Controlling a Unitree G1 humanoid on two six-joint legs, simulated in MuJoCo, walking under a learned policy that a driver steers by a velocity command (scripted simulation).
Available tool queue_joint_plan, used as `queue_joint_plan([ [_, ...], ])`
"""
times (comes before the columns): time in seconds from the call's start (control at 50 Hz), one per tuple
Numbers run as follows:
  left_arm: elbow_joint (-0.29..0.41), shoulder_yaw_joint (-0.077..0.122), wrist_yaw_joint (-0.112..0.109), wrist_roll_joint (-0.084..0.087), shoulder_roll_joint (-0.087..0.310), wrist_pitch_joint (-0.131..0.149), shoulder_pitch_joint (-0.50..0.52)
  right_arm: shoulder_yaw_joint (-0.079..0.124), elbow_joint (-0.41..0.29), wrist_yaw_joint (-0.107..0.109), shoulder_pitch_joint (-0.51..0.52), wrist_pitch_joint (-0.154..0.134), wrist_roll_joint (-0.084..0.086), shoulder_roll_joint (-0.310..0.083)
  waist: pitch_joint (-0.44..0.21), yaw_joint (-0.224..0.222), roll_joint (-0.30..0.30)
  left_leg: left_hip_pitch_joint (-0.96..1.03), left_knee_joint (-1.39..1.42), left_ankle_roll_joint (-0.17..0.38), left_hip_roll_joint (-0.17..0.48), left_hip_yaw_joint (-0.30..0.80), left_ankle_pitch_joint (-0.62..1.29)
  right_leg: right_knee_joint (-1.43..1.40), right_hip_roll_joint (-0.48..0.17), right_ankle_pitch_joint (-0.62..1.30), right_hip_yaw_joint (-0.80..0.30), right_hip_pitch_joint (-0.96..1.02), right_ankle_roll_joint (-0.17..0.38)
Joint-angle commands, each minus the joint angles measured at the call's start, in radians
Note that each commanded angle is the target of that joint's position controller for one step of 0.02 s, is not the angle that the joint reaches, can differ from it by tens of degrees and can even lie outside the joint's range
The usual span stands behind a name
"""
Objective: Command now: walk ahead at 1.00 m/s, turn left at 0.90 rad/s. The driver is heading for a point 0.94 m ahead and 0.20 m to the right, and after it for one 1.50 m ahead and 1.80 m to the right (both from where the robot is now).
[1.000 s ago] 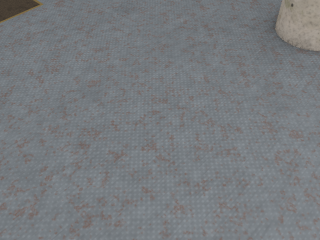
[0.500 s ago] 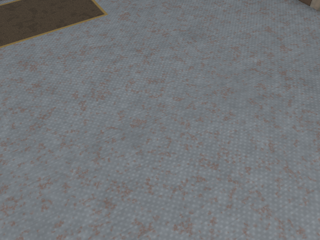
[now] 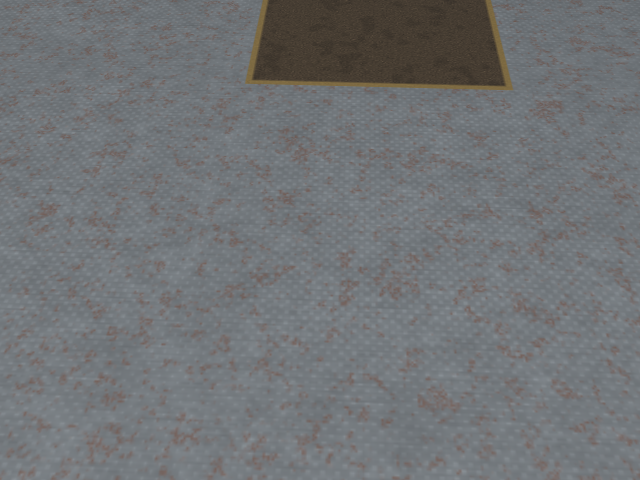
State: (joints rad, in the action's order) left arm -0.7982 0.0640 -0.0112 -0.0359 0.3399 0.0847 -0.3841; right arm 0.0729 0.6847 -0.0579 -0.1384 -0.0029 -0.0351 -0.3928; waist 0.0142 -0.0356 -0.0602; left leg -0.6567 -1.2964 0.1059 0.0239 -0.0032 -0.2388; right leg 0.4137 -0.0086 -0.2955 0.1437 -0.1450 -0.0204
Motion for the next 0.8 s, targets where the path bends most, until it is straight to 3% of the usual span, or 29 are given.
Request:
queue_joint_plan([
  [0.02, 0.023, -0.018, 0.015, 0.007, 0.002, 0.041, 0.009, -0.046, -0.141, -0.024, 0.088, 0.002, -0.005, 0.067, 0.043, 0.051, 0.138, -0.151, 0.055, -0.004, 0.078, 0.066, 0.114, -0.259, -0.253, 0.286, -0.147, 0.028, 0.076],
  [0.04, 0.012, -0.018, 0.015, 0.002, 0.005, 0.044, 0.013, -0.048, -0.142, -0.025, 0.105, 0.002, 0.001, 0.062, 0.059, 0.055, 0.125, -0.135, 0.105, -0.004, 0.056, 0.054, 0.158, -0.282, -0.213, 0.327, -0.078, 0.010, 0.070],
  [0.06, 0.005, -0.018, 0.018, -0.004, 0.027, 0.052, -0.008, -0.060, -0.164, -0.029, 0.132, -0.004, 0.000, 0.070, 0.099, 0.063, 0.128, -0.102, 0.228, 0.002, 0.056, 0.056, 0.191, -0.309, -0.226, 0.390, -0.059, -0.030, 0.080],
  [0.12, -0.052, -0.014, 0.019, 0.006, 0.075, 0.044, -0.100, -0.077, -0.169, -0.039, 0.249, -0.026, -0.002, 0.067, 0.172, 0.026, 0.067, 0.070, 0.511, 0.041, -0.026, -0.082, 0.224, -0.425, -0.213, 0.574, 0.004, -0.028, 0.106],
  [0.14, -0.063, -0.016, 0.016, 0.012, 0.099, 0.038, -0.121, -0.078, -0.160, -0.035, 0.244, -0.029, 0.001, 0.060, 0.144, 0.031, 0.078, 0.129, 0.545, 0.052, -0.061, -0.118, 0.203, -0.380, -0.212, 0.835, 0.020, 0.032, 0.115],
  [0.18, -0.098, -0.006, 0.004, 0.015, 0.178, 0.021, -0.141, -0.067, -0.128, -0.014, 0.146, -0.042, -0.018, 0.028, 0.057, 0.114, 0.154, 0.314, 0.601, 0.075, -0.111, -0.145, 0.082, -0.148, -0.251, 1.312, 0.006, 0.132, 0.134],
  [0.2, -0.106, -0.003, -0.002, 0.016, 0.203, 0.011, -0.125, -0.046, -0.069, 0.005, -0.038, -0.045, -0.026, -0.010, -0.048, 0.206, 0.188, 0.517, 0.628, 0.087, -0.120, -0.097, 0.038, 0.074, -0.259, 1.345, -0.016, 0.117, 0.134],
  [0.22, -0.093, -0.004, -0.003, 0.024, 0.200, 0.005, -0.086, -0.019, -0.003, 0.027, -0.242, -0.049, -0.034, -0.068, -0.147, 0.312, 0.186, 0.790, 0.712, 0.101, -0.069, -0.024, 0.056, 0.369, -0.216, 1.163, -0.019, -0.026, 0.128],
  [0.24, -0.057, -0.029, 0.010, 0.011, 0.061, 0.006, -0.132, 0.009, 0.029, 0.050, -0.324, -0.052, -0.050, -0.169, -0.290, 0.243, -0.001, 1.042, 0.705, 0.091, 0.212, 0.281, -0.177, 0.772, -0.097, 0.220, -0.048, -0.262, 0.132],
  [0.26, -0.013, -0.035, 0.011, 0.061, 0.004, 0.008, -0.217, 0.019, -0.005, 0.058, -0.299, -0.056, -0.049, -0.201, -0.464, 0.161, -0.124, 1.166, 0.872, 0.138, 0.456, 0.766, -0.276, 1.080, 0.007, -0.180, -0.190, -0.504, 0.130],
  [0.28, 0.007, -0.007, 0.003, 0.055, 0.099, 0.003, -0.050, 0.017, 0.014, 0.060, -0.272, -0.057, -0.022, -0.132, -0.324, 0.196, 0.043, 1.012, 0.950, 0.106, 0.387, 0.654, -0.213, 1.076, -0.035, -0.033, -0.231, -0.579, 0.138],
  [0.3, 0.020, -0.013, 0.010, 0.055, 0.058, 0.004, -0.015, 0.002, 0.040, 0.059, -0.218, -0.070, -0.017, -0.076, -0.142, 0.141, 0.025, 0.851, 0.979, 0.104, 0.349, 0.501, -0.117, 1.011, -0.065, 0.029, -0.211, -0.602, 0.133],
  [0.32, -0.002, -0.020, 0.018, 0.048, 0.022, -0.004, -0.017, -0.004, 0.058, 0.054, -0.182, -0.082, -0.015, -0.026, -0.049, 0.099, 0.055, 0.718, 1.022, 0.086, 0.301, 0.381, -0.031, 0.950, -0.102, 0.051, -0.211, -0.572, 0.126],
  [0.34, -0.027, -0.021, 0.028, 0.036, -0.001, -0.023, -0.041, -0.012, 0.065, 0.057, -0.149, -0.090, -0.009, 0.007, -0.012, 0.057, 0.050, 0.621, 1.062, 0.052, 0.245, 0.267, -0.013, 0.916, -0.120, 0.063, -0.215, -0.517, 0.119],
  [0.36, -0.039, -0.023, 0.037, 0.027, -0.028, -0.044, -0.090, -0.018, 0.076, 0.059, -0.150, -0.099, 0.000, 0.030, -0.010, 0.022, -0.009, 0.562, 1.094, 0.052, 0.249, 0.209, 0.001, 0.901, -0.131, 0.067, -0.212, -0.473, 0.107],
  [0.38, -0.041, -0.019, 0.042, 0.022, -0.034, -0.060, -0.066, -0.025, 0.092, 0.054, -0.159, -0.111, 0.009, 0.065, 0.018, 0.011, 0.010, 0.548, 1.111, 0.036, 0.229, 0.148, 0.072, 0.890, -0.143, 0.067, -0.214, -0.489, 0.106],
  [0.4, -0.021, -0.018, 0.049, 0.018, -0.049, -0.073, -0.021, -0.024, 0.109, 0.052, -0.162, -0.121, 0.024, 0.065, 0.049, 0.001, -0.007, 0.533, 1.145, 0.030, 0.229, 0.094, 0.093, 0.868, -0.153, 0.074, -0.206, -0.533, 0.099],
  [0.46, 0.048, -0.026, 0.065, 0.018, -0.072, -0.077, 0.151, -0.029, 0.137, 0.050, -0.159, -0.140, 0.021, 0.087, 0.121, -0.004, -0.015, 0.492, 1.196, -0.014, 0.148, -0.129, 0.298, 0.734, -0.144, 0.236, -0.139, -0.590, 0.099],
  [0.54, 0.102, -0.041, 0.092, 0.022, -0.058, -0.066, 0.282, -0.024, 0.155, 0.068, -0.174, -0.149, 0.025, 0.031, 0.140, -0.007, 0.033, 0.526, 1.223, -0.051, 0.127, -0.285, 0.619, 0.400, -0.073, 0.432, -0.007, -0.450, 0.153],
  [0.58, 0.091, -0.034, 0.096, 0.022, -0.022, -0.063, 0.251, -0.014, 0.156, 0.085, -0.206, -0.141, 0.027, -0.029, 0.079, -0.033, 0.010, 0.645, 1.106, -0.077, 0.154, -0.299, 1.051, 0.338, 0.015, 0.436, 0.063, -0.339, 0.181],
  [0.62, 0.037, -0.009, 0.085, 0.028, 0.049, -0.070, 0.038, 0.009, 0.130, 0.104, -0.163, -0.104, 0.013, -0.108, -0.053, -0.157, -0.056, 0.701, 0.812, -0.087, 0.192, -0.281, 1.363, 0.352, 0.090, 0.292, 0.068, -0.119, 0.211],
  [0.64, -0.017, 0.017, 0.074, 0.025, 0.096, -0.074, -0.158, 0.017, 0.110, 0.107, -0.108, -0.083, 0.005, -0.130, -0.136, -0.255, -0.060, 0.643, 0.551, -0.074, 0.210, -0.254, 1.363, 0.354, 0.104, 0.209, 0.029, 0.076, 0.243],
  [0.66, -0.065, 0.048, 0.052, 0.029, 0.146, -0.076, -0.313, 0.019, 0.104, 0.095, -0.079, -0.067, 0.001, -0.124, -0.183, -0.317, 0.002, 0.517, 0.187, -0.065, 0.167, -0.245, 1.086, 0.275, 0.103, 0.129, -0.049, 0.271, 0.281],
  [0.68, -0.066, 0.067, 0.032, 0.054, 0.181, -0.088, -0.212, -0.013, 0.085, 0.067, -0.032, -0.076, -0.004, 0.013, -0.040, -0.228, 0.263, 0.221, -0.235, -0.085, -0.052, -0.218, 0.007, 0.209, 0.028, 0.126, -0.228, 0.280, 0.314],
  [0.7, -0.012, 0.086, 0.032, 0.013, 0.306, -0.097, -0.106, -0.038, -0.042, 0.062, -0.175, -0.100, 0.014, 0.062, -0.215, -0.041, 0.416, -0.157, -0.492, -0.134, -0.124, -0.017, -0.270, 0.053, -0.186, 0.094, -0.816, 0.541, 0.544],
  [0.72, 0.030, 0.088, 0.025, 0.015, 0.264, -0.095, -0.072, -0.049, -0.053, 0.065, -0.123, -0.129, -0.004, 0.021, -0.251, -0.081, 0.193, -0.241, -0.436, -0.110, -0.065, 0.109, -0.198, -0.156, -0.254, -0.164, -1.026, 0.536, 0.546],
  [0.74, 0.013, 0.069, 0.014, 0.013, 0.179, -0.088, -0.061, -0.047, -0.048, 0.063, -0.067, -0.143, -0.003, -0.013, -0.092, -0.050, 0.025, -0.225, -0.306, -0.102, -0.012, 0.119, -0.128, -0.214, -0.236, -0.217, -0.976, 0.353, 0.475],
  [0.76, -0.004, 0.056, 0.012, 0.015, 0.136, -0.076, -0.036, -0.049, -0.055, 0.063, -0.033, -0.140, -0.012, -0.002, -0.013, 0.004, -0.049, -0.158, -0.185, -0.108, 0.031, 0.114, -0.103, -0.210, -0.197, -0.137, -0.877, 0.186, 0.425],
  [0.8, 0.004, 0.039, 0.004, 0.025, 0.114, -0.044, 0.017, -0.061, -0.051, 0.063, -0.038, -0.094, -0.038, 0.014, 0.071, 0.072, -0.065, -0.032, -0.063, -0.143, 0.071, 0.101, -0.111, -0.198, -0.113, 0.169, -0.695, -0.061, 0.394],
])
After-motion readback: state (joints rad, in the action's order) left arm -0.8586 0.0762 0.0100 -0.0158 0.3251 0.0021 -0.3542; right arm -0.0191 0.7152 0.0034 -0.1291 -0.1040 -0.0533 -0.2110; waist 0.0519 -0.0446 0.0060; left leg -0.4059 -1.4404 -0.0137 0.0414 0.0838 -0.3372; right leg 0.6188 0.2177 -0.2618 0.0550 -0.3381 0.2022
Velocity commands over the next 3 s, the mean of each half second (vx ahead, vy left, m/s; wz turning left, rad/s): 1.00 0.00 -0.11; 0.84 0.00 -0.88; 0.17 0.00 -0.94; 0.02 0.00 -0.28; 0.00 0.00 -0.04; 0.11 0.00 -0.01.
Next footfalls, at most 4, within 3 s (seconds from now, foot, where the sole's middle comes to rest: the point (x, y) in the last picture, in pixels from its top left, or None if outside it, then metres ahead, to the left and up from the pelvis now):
0.22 left None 0.40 0.09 -0.77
0.66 right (386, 330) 0.83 -0.09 -0.77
1.06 left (396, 204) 1.24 -0.13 -0.77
1.48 right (454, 274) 1.00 -0.26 -0.77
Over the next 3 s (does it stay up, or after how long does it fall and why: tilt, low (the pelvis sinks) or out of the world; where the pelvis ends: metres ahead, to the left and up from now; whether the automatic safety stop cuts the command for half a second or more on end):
stays up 1.10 -0.20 0.01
